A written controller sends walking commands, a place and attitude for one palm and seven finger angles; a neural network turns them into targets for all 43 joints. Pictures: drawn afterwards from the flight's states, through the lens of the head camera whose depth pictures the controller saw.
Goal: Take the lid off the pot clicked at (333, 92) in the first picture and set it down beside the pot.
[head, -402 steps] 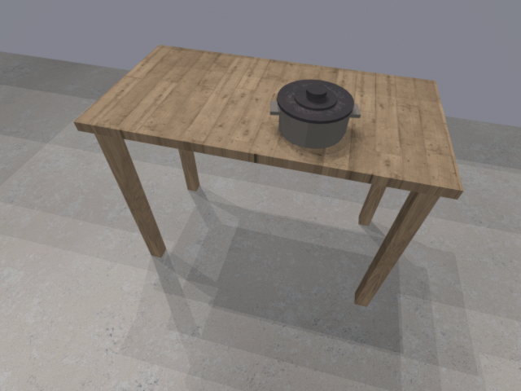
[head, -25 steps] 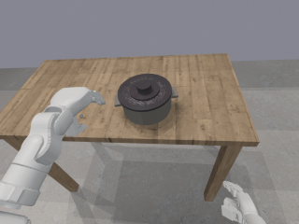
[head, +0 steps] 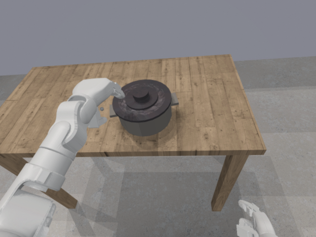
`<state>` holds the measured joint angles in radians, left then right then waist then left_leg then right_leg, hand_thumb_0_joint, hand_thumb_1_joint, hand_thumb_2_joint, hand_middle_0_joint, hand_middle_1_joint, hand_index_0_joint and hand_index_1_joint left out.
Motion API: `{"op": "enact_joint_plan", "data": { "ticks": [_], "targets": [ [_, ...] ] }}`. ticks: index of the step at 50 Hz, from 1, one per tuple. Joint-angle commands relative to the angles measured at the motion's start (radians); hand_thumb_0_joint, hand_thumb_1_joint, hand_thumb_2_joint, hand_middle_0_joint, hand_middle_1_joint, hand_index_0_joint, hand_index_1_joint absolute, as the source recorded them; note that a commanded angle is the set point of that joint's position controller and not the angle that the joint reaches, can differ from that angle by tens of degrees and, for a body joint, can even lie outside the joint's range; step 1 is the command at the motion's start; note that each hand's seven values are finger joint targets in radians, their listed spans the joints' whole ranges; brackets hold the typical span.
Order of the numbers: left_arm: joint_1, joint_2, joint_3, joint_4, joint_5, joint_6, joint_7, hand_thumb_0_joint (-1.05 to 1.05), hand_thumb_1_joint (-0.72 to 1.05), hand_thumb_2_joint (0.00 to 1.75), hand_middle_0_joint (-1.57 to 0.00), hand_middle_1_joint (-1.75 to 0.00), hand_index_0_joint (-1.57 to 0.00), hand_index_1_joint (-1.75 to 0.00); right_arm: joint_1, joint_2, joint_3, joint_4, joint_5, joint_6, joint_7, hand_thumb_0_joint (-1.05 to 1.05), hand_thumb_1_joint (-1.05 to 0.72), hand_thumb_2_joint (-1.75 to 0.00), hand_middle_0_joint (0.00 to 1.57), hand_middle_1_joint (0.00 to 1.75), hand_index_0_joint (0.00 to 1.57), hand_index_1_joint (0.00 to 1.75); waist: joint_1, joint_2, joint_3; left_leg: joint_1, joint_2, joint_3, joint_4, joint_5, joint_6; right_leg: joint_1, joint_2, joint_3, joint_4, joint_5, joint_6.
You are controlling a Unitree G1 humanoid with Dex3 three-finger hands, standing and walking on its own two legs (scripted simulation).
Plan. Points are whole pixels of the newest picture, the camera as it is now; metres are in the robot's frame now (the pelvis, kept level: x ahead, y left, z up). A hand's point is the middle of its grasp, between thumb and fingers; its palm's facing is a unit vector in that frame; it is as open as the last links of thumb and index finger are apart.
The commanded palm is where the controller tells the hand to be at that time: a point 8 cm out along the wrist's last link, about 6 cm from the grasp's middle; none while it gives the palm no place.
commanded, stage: move the open hand above the knob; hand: left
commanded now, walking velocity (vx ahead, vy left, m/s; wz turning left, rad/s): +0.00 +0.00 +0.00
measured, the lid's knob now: (140, 93) +0.52 +0.08 +0.07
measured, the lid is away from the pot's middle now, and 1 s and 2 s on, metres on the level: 0.00 0.00 0.00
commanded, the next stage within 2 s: lower the open fingers around the knob in 1.40 s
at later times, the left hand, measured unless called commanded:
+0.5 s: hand (124, 92) +0.45 +0.11 +0.14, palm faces -0.25 -0.05 -0.97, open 10.1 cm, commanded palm +0.45 +0.11 +0.20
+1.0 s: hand (137, 81) +0.50 +0.08 +0.14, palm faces -0.28 -0.05 -0.96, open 10.1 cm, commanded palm +0.48 +0.09 +0.20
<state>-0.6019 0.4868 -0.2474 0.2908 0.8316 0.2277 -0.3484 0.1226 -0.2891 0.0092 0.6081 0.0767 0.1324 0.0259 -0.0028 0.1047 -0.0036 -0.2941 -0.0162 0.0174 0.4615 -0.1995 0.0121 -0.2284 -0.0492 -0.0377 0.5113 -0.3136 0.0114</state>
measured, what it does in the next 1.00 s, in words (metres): stands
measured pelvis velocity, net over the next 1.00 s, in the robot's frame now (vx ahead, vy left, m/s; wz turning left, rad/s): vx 0.02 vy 0.00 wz -0.04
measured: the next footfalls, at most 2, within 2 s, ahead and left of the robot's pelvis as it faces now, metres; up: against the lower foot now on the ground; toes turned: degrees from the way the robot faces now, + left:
none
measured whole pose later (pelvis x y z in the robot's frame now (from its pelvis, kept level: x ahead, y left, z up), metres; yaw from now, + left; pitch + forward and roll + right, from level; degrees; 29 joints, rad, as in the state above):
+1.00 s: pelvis +0.02 +0.00 +0.00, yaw -2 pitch +7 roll +1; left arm -1.07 0.31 -0.28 0.93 0.89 0.29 -0.25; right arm 0.26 -0.28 -0.01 0.70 0.06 0.12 0.00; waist -0.10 0.08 -0.06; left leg -0.36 -0.01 0.06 0.44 -0.21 0.02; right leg -0.32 -0.04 0.00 0.49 -0.31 0.02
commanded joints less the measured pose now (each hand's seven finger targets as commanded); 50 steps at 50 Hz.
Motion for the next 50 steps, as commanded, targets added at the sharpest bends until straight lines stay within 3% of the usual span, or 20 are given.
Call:
{"op": "enact_joint_plan", "data": {
  "ticks": [1, 3, 7, 11, 17, 22, 24, 26, 28, 30, 34, 35, 37, 39, 41, 43, 44, 46, 49, 50],
  "targets": [
    [-0.47, 0.188, 0.116, -0.141, 0.023, 0.015, 0.049, 0.0, -0.31, 1.45, -0.84, -0.08, -0.84, -0.08, -0.112, -0.087, -0.032, -0.147, 0.004, -0.042, 0.001, 0.0, -0.9, -0.9, 0.2, 0.3, 0.2, 0.3, -0.004, -0.129, -0.361, 0.202, -0.038, 0.006, 0.0, 0.268, 0.046, 0.043, 0.051, -0.007, -0.04, 0.423, -0.03],
    [-0.465, 0.235, 0.167, -0.126, 0.019, 0.018, 0.056, 0.0, -0.31, 1.45, -0.84, -0.08, -0.84, -0.08, -0.106, -0.098, -0.035, -0.149, 0.001, -0.042, 0.002, 0.0, -0.9, -0.9, 0.2, 0.3, 0.2, 0.3, 0.003, -0.128, -0.371, 0.198, -0.036, 0.004, 0.008, 0.28, 0.048, 0.058, 0.052, -0.004, -0.038, 0.441, -0.034],
    [-0.545, 0.141, 0.077, -0.085, 0.029, 0.04, 0.057, 0.0, -0.31, 1.45, -0.84, -0.08, -0.84, -0.08, -0.099, -0.085, -0.034, -0.137, 0.007, -0.034, 0.007, 0.0, -0.9, -0.9, 0.2, 0.3, 0.2, 0.3, -0.017, -0.119, -0.364, 0.211, -0.036, -0.001, 0.008, 0.298, 0.045, 0.016, 0.056, -0.017, -0.028, 0.436, -0.034],
    [-0.63, 0.166, 0.091, -0.021, 0.037, 0.049, 0.065, 0.0, -0.31, 1.45, -0.84, -0.08, -0.84, -0.08, -0.082, -0.089, -0.033, -0.12, 0.007, -0.028, -0.002, 0.0, -0.9, -0.9, 0.2, 0.3, 0.2, 0.3, -0.024, -0.142, -0.38, 0.199, -0.037, 0.005, 0.006, 0.253, 0.048, 0.02, 0.055, -0.013, -0.033, 0.416, -0.032],
    [-0.739, 0.078, 0.021, 0.068, 0.041, 0.057, 0.075, 0.0, -0.31, 1.45, -0.84, -0.08, -0.84, -0.08, -0.059, -0.083, -0.035, -0.1, 0.006, -0.024, -0.003, 0.0, -0.9, -0.9, 0.2, 0.3, 0.2, 0.3, -0.041, -0.122, -0.406, 0.217, -0.037, -0.001, 0.013, 0.283, 0.048, -0.006, 0.058, -0.017, -0.024, 0.433, -0.037],
    [-0.793, 0.07, 0.028, 0.203, 0.048, 0.07, 0.087, 0.0, -0.31, 1.45, -0.84, -0.08, -0.84, -0.08, -0.029, -0.085, -0.035, -0.077, 0.002, -0.02, -0.008, 0.0, -0.9, -0.9, 0.2, 0.3, 0.2, 0.3, -0.048, -0.16, -0.395, 0.19, -0.036, 0.003, 0.007, 0.249, 0.05, -0.011, 0.06, -0.018, -0.03, 0.418, -0.035],
    [-0.841, 0.102, 0.055, 0.229, 0.052, 0.065, 0.094, 0.0, -0.31, 1.45, -0.84, -0.08, -0.84, -0.08, -0.015, -0.092, -0.036, -0.067, -0.002, -0.02, -0.016, 0.0, -0.9, -0.9, 0.2, 0.3, 0.2, 0.3, -0.051, -0.178, -0.416, 0.181, -0.035, 0.011, 0.0, 0.236, 0.054, 0.012, 0.056, -0.011, -0.037, 0.427, -0.032],
    [-0.897, 0.038, 0.001, 0.238, 0.054, 0.061, 0.096, 0.0, -0.31, 1.45, -0.84, -0.08, -0.84, -0.08, -0.006, -0.082, -0.038, -0.065, -0.002, -0.025, -0.016, 0.0, -0.9, -0.9, 0.2, 0.3, 0.2, 0.3, -0.062, -0.154, -0.419, 0.201, -0.036, 0.004, 0.003, 0.258, 0.054, -0.014, 0.059, -0.016, -0.033, 0.434, -0.036],
    [-0.899, 0.038, 0.022, 0.267, 0.052, 0.059, 0.104, 0.0, -0.31, 1.45, -0.84, -0.08, -0.84, -0.08, 0.014, -0.086, -0.045, -0.056, -0.008, -0.028, -0.016, 0.0, -0.9, -0.9, 0.2, 0.3, 0.2, 0.3, -0.063, -0.153, -0.443, 0.213, -0.032, 0.001, 0.013, 0.294, 0.056, -0.011, 0.061, -0.015, -0.034, 0.455, -0.039],
    [-0.93, -0.024, -0.032, 0.366, 0.056, 0.071, 0.109, 0.0, -0.31, 1.45, -0.84, -0.08, -0.84, -0.08, 0.034, -0.086, -0.04, -0.033, -0.006, -0.02, -0.017, 0.0, -0.9, -0.9, 0.2, 0.3, 0.2, 0.3, -0.082, -0.151, -0.393, 0.19, -0.032, 0.006, 0.001, 0.247, 0.051, -0.056, 0.065, -0.024, -0.037, 0.41, -0.037],
    [-1.026, 0.065, 0.046, 0.386, 0.062, 0.057, 0.134, 0.0, -0.31, 1.45, -0.84, -0.08, -0.84, -0.08, 0.066, -0.094, -0.044, -0.021, -0.017, -0.04, -0.031, 0.0, -0.9, -0.9, 0.2, 0.3, 0.2, 0.3, -0.077, -0.158, -0.474, 0.196, -0.033, 0.004, 0.003, 0.266, 0.057, -0.006, 0.062, -0.006, -0.035, 0.458, -0.036],
    [-1.036, 0.019, 0.004, 0.41, 0.07, 0.06, 0.137, 0.0, -0.31, 1.45, -0.84, -0.08, -0.84, -0.08, 0.071, -0.089, -0.044, -0.015, -0.015, -0.041, -0.032, 0.0, -0.9, -0.9, 0.2, 0.3, 0.2, 0.3, -0.088, -0.157, -0.468, 0.199, -0.033, 0.008, 0.004, 0.274, 0.058, -0.023, 0.064, -0.007, -0.035, 0.461, -0.035],
    [-1.007, 0.006, 0.008, 0.472, 0.08, 0.074, 0.146, 0.0, -0.31, 1.45, -0.84, -0.08, -0.84, -0.08, 0.085, -0.093, -0.048, -0.004, -0.017, -0.04, -0.028, 0.0, -0.9, -0.9, 0.2, 0.3, 0.2, 0.3, -0.083, -0.158, -0.443, 0.191, -0.026, 0.009, -0.001, 0.272, 0.054, -0.047, 0.067, -0.014, -0.034, 0.44, -0.038],
    [-0.959, 0.044, 0.056, 0.484, 0.071, 0.072, 0.146, 0.0, -0.31, 1.45, -0.84, -0.08, -0.84, -0.08, 0.081, -0.1, -0.048, -0.015, -0.021, -0.041, -0.026, 0.0, -0.9, -0.9, 0.2, 0.3, 0.2, 0.3, -0.066, -0.193, -0.474, 0.171, -0.027, 0.013, 0.0, 0.301, 0.056, 0.007, 0.061, -0.007, -0.029, 0.491, -0.035],
    [-0.989, -0.011, 0.004, 0.458, 0.074, 0.076, 0.142, 0.0, -0.31, 1.45, -0.84, -0.08, -0.84, -0.08, 0.08, -0.092, -0.051, -0.02, -0.019, -0.041, -0.023, 0.0, -0.9, -0.9, 0.2, 0.3, 0.2, 0.3, -0.076, -0.169, -0.468, 0.185, -0.027, 0.018, -0.002, 0.297, 0.058, -0.014, 0.062, -0.01, -0.035, 0.482, -0.034],
    [-0.966, 0.083, 0.087, 0.48, 0.072, 0.07, 0.147, 0.0, -0.31, 1.45, -0.84, -0.08, -0.84, -0.08, 0.085, -0.1, -0.051, -0.025, -0.021, -0.044, -0.029, 0.0, -0.9, -0.9, 0.2, 0.3, 0.2, 0.3, -0.061, -0.199, -0.463, 0.153, -0.028, 0.017, -0.004, 0.284, 0.065, 0.022, 0.059, -0.003, -0.045, 0.489, -0.034],
    [-0.956, 0.079, 0.069, 0.515, 0.079, 0.076, 0.145, 0.0, -0.31, 1.45, -0.84, -0.08, -0.84, -0.08, 0.082, -0.102, -0.046, -0.02, -0.018, -0.04, -0.034, 0.0, -0.9, -0.9, 0.2, 0.3, 0.2, 0.3, -0.071, -0.22, -0.441, 0.137, -0.029, 0.027, -0.011, 0.258, 0.065, 0.013, 0.06, 0.001, -0.046, 0.483, -0.029],
    [-1.032, 0.063, 0.041, 0.454, 0.082, 0.073, 0.147, 0.0, -0.31, 1.45, -0.84, -0.08, -0.84, -0.08, 0.089, -0.098, -0.048, -0.02, -0.015, -0.048, -0.037, 0.0, -0.9, -0.9, 0.2, 0.3, 0.2, 0.3, -0.08, -0.184, -0.448, 0.159, -0.028, 0.028, -0.013, 0.256, 0.067, -0.002, 0.061, -0.001, -0.049, 0.477, -0.028],
    [-1.021, 0.025, 0.022, 0.396, 0.073, 0.046, 0.141, 0.0, -0.31, 1.45, -0.84, -0.08, -0.84, -0.08, 0.086, -0.09, -0.058, -0.033, -0.016, -0.064, -0.034, 0.0, -0.9, -0.9, 0.2, 0.3, 0.2, 0.3, -0.081, -0.144, -0.509, 0.228, -0.027, 0.017, 0.013, 0.336, 0.069, -0.004, 0.062, 0.001, -0.038, 0.519, -0.031],
    [-1.005, 0.047, 0.041, 0.409, 0.08, 0.048, 0.143, 0.0, -0.31, 1.45, -0.84, -0.08, -0.84, -0.08, 0.091, -0.093, -0.059, -0.022, -0.018, -0.061, -0.033, 0.0, -0.9, -0.9, 0.2, 0.3, 0.2, 0.3, -0.078, -0.141, -0.508, 0.237, -0.022, 0.015, 0.012, 0.345, 0.067, -0.012, 0.063, -0.002, -0.037, 0.509, -0.032]
  ]
}}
